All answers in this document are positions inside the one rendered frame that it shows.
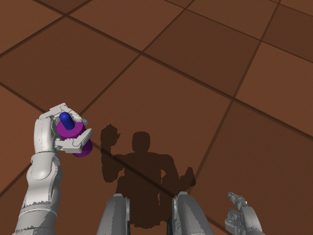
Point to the left robot hand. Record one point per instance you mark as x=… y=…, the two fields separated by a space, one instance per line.
x=46 y=137

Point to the right robot hand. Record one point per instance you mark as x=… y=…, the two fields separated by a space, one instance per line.
x=239 y=223

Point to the left robot arm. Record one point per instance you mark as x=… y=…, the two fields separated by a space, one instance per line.
x=40 y=206

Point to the bottle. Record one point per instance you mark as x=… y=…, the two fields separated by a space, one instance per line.
x=69 y=129

